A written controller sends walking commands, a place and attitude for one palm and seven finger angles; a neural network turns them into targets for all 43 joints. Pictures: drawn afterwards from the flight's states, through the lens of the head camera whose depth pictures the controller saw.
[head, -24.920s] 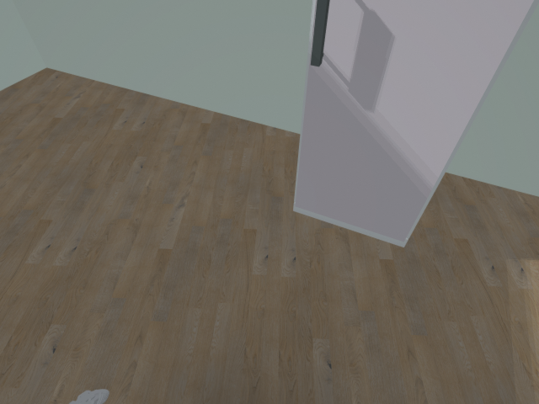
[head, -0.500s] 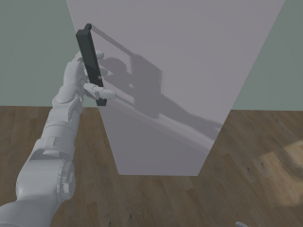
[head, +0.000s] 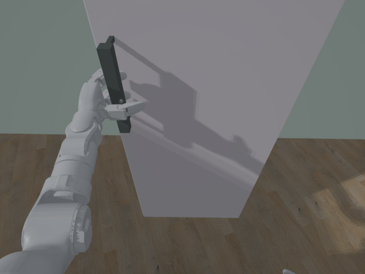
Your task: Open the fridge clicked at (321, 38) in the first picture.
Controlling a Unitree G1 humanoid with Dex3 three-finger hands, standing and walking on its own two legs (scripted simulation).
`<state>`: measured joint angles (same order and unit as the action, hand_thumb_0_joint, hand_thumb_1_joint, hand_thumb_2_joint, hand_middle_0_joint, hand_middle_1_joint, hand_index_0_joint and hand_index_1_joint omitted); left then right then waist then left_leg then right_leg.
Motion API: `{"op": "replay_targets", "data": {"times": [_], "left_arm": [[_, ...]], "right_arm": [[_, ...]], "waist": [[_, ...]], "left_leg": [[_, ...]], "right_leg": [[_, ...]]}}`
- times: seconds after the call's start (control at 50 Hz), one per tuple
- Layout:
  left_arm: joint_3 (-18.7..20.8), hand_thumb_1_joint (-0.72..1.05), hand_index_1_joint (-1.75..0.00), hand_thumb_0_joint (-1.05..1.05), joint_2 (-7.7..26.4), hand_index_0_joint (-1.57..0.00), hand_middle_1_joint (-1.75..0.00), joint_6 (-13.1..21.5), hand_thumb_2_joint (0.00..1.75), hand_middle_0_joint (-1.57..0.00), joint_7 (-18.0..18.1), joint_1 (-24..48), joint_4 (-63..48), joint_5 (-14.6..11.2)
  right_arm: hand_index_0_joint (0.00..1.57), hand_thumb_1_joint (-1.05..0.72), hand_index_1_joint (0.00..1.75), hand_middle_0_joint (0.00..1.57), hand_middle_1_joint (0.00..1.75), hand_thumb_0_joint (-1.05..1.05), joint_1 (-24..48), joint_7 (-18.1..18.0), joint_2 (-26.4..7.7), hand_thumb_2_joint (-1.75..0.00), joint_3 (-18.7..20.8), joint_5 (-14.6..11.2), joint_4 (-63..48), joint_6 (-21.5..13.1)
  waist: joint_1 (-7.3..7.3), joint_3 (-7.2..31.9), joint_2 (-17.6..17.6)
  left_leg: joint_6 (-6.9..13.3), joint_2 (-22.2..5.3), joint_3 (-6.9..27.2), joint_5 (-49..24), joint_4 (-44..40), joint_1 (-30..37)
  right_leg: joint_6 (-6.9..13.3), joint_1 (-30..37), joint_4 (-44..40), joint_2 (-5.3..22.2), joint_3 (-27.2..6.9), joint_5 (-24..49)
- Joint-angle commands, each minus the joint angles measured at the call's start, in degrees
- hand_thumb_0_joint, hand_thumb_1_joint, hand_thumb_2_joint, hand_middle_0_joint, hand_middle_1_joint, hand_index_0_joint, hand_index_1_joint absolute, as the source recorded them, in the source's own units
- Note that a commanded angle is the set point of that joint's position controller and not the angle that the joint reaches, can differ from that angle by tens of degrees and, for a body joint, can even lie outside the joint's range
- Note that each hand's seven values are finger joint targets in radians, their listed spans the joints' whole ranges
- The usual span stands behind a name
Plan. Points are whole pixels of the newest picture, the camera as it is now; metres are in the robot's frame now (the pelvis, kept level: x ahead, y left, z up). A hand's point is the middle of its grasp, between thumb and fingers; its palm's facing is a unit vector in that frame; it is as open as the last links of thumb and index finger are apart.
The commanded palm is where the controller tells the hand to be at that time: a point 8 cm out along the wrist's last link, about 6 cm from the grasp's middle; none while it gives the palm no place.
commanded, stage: grip the handle and tug to test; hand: left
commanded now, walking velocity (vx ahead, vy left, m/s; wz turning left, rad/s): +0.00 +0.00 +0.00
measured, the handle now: (119, 88) +0.50 +0.16 +0.16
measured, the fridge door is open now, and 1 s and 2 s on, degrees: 0 0 19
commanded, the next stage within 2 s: pull the door a little, standing still in 1.04 s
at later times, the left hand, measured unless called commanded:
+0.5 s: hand (122, 100) +0.45 +0.14 +0.17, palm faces +0.04 -1.00 +0.00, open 6.0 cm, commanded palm +0.42 +0.19 +0.16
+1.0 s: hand (123, 100) +0.45 +0.14 +0.17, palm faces +0.03 -1.00 +0.01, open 6.0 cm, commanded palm +0.40 +0.19 +0.16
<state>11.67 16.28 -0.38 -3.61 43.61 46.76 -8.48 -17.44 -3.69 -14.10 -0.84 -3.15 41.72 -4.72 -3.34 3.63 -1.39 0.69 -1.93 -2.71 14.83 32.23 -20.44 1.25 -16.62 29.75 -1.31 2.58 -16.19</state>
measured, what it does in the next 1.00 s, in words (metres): stands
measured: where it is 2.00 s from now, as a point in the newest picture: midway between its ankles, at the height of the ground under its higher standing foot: outside the picture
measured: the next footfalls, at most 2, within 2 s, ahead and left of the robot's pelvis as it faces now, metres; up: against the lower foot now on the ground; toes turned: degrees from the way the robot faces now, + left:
none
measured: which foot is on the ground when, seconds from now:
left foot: down 0.00-1.00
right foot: down 0.00-1.00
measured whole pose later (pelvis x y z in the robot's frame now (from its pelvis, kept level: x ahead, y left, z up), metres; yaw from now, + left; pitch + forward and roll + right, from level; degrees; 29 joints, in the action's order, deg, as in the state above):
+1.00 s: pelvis +0.01 -0.01 +0.00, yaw -1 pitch +3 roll -1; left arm 12.5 16.5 -2.3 -3.7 38.3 40.1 -9.4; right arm -17.5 -3.6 -14.4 -0.7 -3.6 39.9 -3.8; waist -3.3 4.3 -1.8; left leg 0.3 -2.4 -3.6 15.2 30.5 -18.4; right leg 1.6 -15.2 28.4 -1.9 1.5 -16.3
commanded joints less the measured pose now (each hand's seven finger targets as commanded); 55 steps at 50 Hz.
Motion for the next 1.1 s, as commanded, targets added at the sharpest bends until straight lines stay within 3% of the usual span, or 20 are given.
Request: {"op": "replay_targets", "data": {"times": [0.0, 0.02, 0.08, 0.12, 0.2, 0.36, 0.42, 0.46, 0.48, 0.52, 0.56, 0.62, 0.7, 0.74, 0.76, 0.82, 0.84, 0.88, 1.0, 1.08], "left_arm": [[0.7, 0.43, -1.33, 0.00, 9.5, -0.40, -1.33, 3.8, 0.70, -0.40, -0.3, 30.1, -13.6, 0.0], [-0.3, 0.48, -1.34, 0.00, 8.5, -0.41, -1.34, 3.7, 0.72, -0.41, -0.4, 30.4, -13.3, -0.1], [1.9, 0.62, -1.36, 0.00, 11.1, -0.42, -1.36, 4.0, 0.78, -0.42, -0.4, 30.2, -12.2, -0.1], [0.2, 0.71, -1.37, 0.00, 9.3, -0.43, -1.37, 4.2, 0.82, -0.43, -0.7, 32.9, -12.1, -0.3], [2.4, 0.90, -1.40, 0.00, 11.8, -0.45, -1.40, 4.5, 0.90, -0.45, -1.0, 31.2, -11.9, -0.4], [2.3, 0.90, -1.40, 0.00, 11.6, -0.45, -1.40, 4.6, 0.90, -0.45, -0.9, 29.5, -11.7, -0.2], [0.7, 0.90, -1.40, 0.00, 9.5, -0.45, -1.40, 4.5, 0.90, -0.45, -0.8, 31.7, -10.6, -0.3], [2.1, 0.90, -1.40, 0.00, 11.3, -0.45, -1.40, 4.5, 0.90, -0.45, -0.7, 30.5, -10.4, -0.1], [1.6, 0.90, -1.40, 0.00, 11.3, -0.45, -1.40, 4.9, 0.90, -0.45, -0.7, 32.0, -12.2, 0.0], [-0.9, 0.90, -1.40, 0.00, 8.0, -0.45, -1.40, 4.9, 0.90, -0.45, -0.7, 32.6, -12.0, 0.1], [0.3, 0.90, -1.40, 0.00, 9.5, -0.45, -1.40, 4.8, 0.90, -0.45, -0.8, 30.4, -11.1, 0.0], [0.6, 0.90, -1.40, 0.00, 10.3, -0.45, -1.40, 4.7, 0.90, -0.45, -1.0, 33.1, -10.2, -0.1], [1.4, 0.90, -1.40, 0.00, 10.7, -0.45, -1.40, 4.9, 0.90, -0.45, -1.4, 28.7, -11.6, -0.2], [0.6, 0.90, -1.40, 0.00, 9.4, -0.45, -1.40, 4.8, 0.90, -0.45, -1.7, 28.5, -12.5, -0.7], [1.5, 0.90, -1.40, 0.00, 10.2, -0.45, -1.40, 4.8, 0.90, -0.45, -1.7, 25.7, -12.6, -0.7], [2.0, 0.90, -1.40, 0.00, 10.7, -0.45, -1.40, 4.3, 0.90, -0.45, -1.9, 22.6, -16.3, -1.0], [0.7, 0.90, -1.40, 0.00, 8.8, -0.45, -1.40, 3.9, 0.90, -0.45, -2.1, 22.0, -17.2, -1.2], [1.0, 0.90, -1.40, 0.00, 8.7, -0.45, -1.40, 3.0, 0.90, -0.45, -2.1, 18.2, -18.5, -1.5], [4.3, 0.90, -1.40, 0.00, 11.1, -0.45, -1.40, -0.2, 0.90, -0.45, -2.1, 10.6, -24.8, -1.9], [2.0, 0.90, -1.40, 0.00, 8.1, -0.45, -1.40, -2.9, 0.90, -0.45, -2.0, 8.4, -29.3, -2.1]], "right_arm": [[0.20, -0.90, 0.30, 0.20, 0.30, 0.00, 1.7, -0.6, -8.2, -0.90, 2.6, -0.1, -6.6, -2.3], [0.20, -0.90, 0.30, 0.20, 0.30, 0.00, 2.0, -0.6, -8.1, -0.90, 2.5, -0.2, -6.8, -2.2], [0.20, -0.90, 0.30, 0.20, 0.30, 0.00, 1.9, -0.7, -8.5, -0.90, 2.5, -0.1, -6.7, -2.1], [0.20, -0.90, 0.30, 0.20, 0.30, 0.00, 1.8, -0.7, -8.1, -0.90, 2.3, -0.1, -6.6, -2.3], [0.20, -0.90, 0.30, 0.20, 0.30, 0.00, 1.6, -0.7, -8.4, -0.90, 2.4, 0.0, -6.9, -2.1], [0.20, -0.90, 0.30, 0.20, 0.30, 0.00, 1.4, -0.6, -8.5, -0.90, 2.5, -0.1, -7.1, -1.9], [0.20, -0.90, 0.30, 0.20, 0.30, 0.00, 1.3, -0.6, -8.2, -0.90, 2.5, -0.2, -6.5, -2.0], [0.20, -0.90, 0.30, 0.20, 0.30, 0.00, 1.0, -0.6, -8.6, -0.90, 2.7, -0.1, -6.6, -2.0], [0.20, -0.90, 0.30, 0.20, 0.30, 0.00, 1.2, -0.6, -8.5, -0.90, 2.6, -0.2, -6.6, -2.0], [0.20, -0.90, 0.30, 0.20, 0.30, 0.00, 1.0, -0.5, -8.0, -0.90, 2.7, -0.1, -6.4, -2.3], [0.20, -0.90, 0.30, 0.20, 0.30, 0.00, 0.9, -0.5, -8.4, -0.90, 2.7, -0.1, -6.4, -2.3], [0.20, -0.90, 0.30, 0.20, 0.30, 0.00, 1.0, -0.6, -8.3, -0.90, 2.5, -0.1, -6.0, -2.2], [0.20, -0.90, 0.30, 0.20, 0.30, 0.00, 1.4, -0.6, -8.2, -0.90, 2.5, -0.2, -7.0, -2.3], [0.20, -0.90, 0.30, 0.20, 0.30, 0.00, 1.5, -0.5, -8.0, -0.90, 2.5, -0.3, -7.1, -2.4], [0.20, -0.90, 0.30, 0.20, 0.30, 0.00, 1.6, -0.5, -8.2, -0.90, 2.6, -0.2, -7.5, -2.3], [0.20, -0.90, 0.30, 0.20, 0.30, 0.00, 2.7, -0.5, -8.1, -0.90, 2.5, -0.4, -8.5, -2.1], [0.20, -0.90, 0.30, 0.20, 0.30, 0.00, 2.9, -0.4, -7.8, -0.90, 2.5, -0.5, -8.7, -2.1], [0.20, -0.90, 0.30, 0.20, 0.30, 0.00, 3.4, -0.4, -8.0, -0.90, 2.5, -0.6, -9.2, -1.9], [0.20, -0.90, 0.30, 0.20, 0.30, 0.00, 4.6, -0.6, -7.9, -0.90, 2.8, -0.7, -10.6, -0.9], [0.20, -0.90, 0.30, 0.20, 0.30, 0.00, 5.8, -0.6, -7.6, -0.90, 2.7, -0.8, -11.3, -0.2]], "waist": [[-0.53, 15.6, 0.6], [-0.68, 15.2, 0.0], [-0.44, 16.2, 0.7], [-1.06, 15.9, 1.0], [-0.35, 18.0, 1.2], [-0.30, 16.8, 0.9], [-1.17, 14.9, 1.3], [-0.47, 15.8, 1.7], [-0.93, 17.2, 0.3], [-1.42, 17.1, 0.7], [-0.79, 16.9, 1.1], [-1.41, 15.5, 1.3], [0.07, 18.0, 0.5], [-0.37, 17.1, 1.4], [0.75, 17.7, 1.6], [1.47, 18.7, 1.1], [1.30, 18.2, 1.2], [1.86, 17.4, 1.7], [3.73, 18.0, 2.8], [3.75, 17.1, 1.0]], "left_leg": [[1.2, 1.4, 3.4, -12.4, -2.6, 12.3], [1.1, 1.4, 3.3, -11.9, -2.6, 12.0], [1.3, 1.5, 3.3, -11.8, -2.6, 11.6], [1.2, 1.6, 3.3, -11.3, -2.5, 11.7], [1.4, 1.8, 3.1, -13.1, -2.2, 11.3], [1.4, 1.7, 2.9, -12.9, -2.1, 11.0], [1.4, 1.7, 3.0, -11.3, -2.1, 10.6], [1.5, 1.7, 3.1, -11.8, -2.1, 10.8], [1.5, 1.8, 3.1, -12.2, -2.2, 11.3], [1.4, 1.8, 3.1, -12.3, -2.0, 12.0], [1.5, 1.8, 3.0, -12.1, -1.9, 11.5], [1.6, 2.0, 2.9, -10.3, -2.1, 10.0], [1.5, 2.1, 2.7, -12.1, -2.2, 10.8], [1.6, 2.0, 2.6, -11.8, -2.2, 10.8], [1.6, 2.0, 2.6, -12.6, -2.4, 11.0], [1.7, 2.1, 2.0, -13.9, -2.6, 11.0], [1.6, 2.1, 2.0, -14.7, -2.6, 11.5], [1.6, 1.9, 1.8, -16.2, -2.9, 11.6], [1.7, 1.7, 1.1, -19.9, -3.4, 12.5], [1.5, 1.5, 0.9, -24.2, -3.5, 14.4]], "right_leg": [[0.1, -0.2, -3.6, -1.1, -1.4, 14.8], [0.0, -0.5, -3.6, -1.1, -1.4, 14.4], [0.0, 0.3, -3.6, -0.9, -1.6, 14.7], [0.0, -0.2, -3.6, -1.0, -1.6, 14.5], [-0.1, 1.7, -3.2, -0.8, -1.9, 17.1], [-0.2, 1.5, -3.2, -0.9, -1.8, 16.9], [-0.2, -0.4, -3.7, -1.0, -1.9, 15.4], [-0.2, 0.6, -3.5, -1.0, -1.8, 15.6], [-0.2, 0.7, -3.4, -0.8, -2.0, 16.2], [-0.2, -0.1, -3.4, -1.0, -1.7, 16.2], [-0.2, 0.7, -3.5, -1.0, -1.8, 16.0], [-0.4, 0.0, -3.9, -0.8, -2.2, 15.2], [-0.1, 2.2, -3.4, -0.8, -2.0, 17.0], [-0.3, 1.7, -3.7, -0.9, -2.0, 16.8], [-0.1, 3.1, -3.5, -0.9, -1.9, 17.5], [-0.1, 5.0, -3.4, -0.8, -2.3, 20.0], [-0.1, 5.0, -3.4, -0.9, -2.0, 21.0], [-0.2, 5.7, -3.4, -0.9, -1.8, 22.3], [-0.3, 9.0, -3.5, -0.8, -2.0, 27.1], [-0.3, 9.3, -3.6, -0.7, -1.7, 30.4]]}}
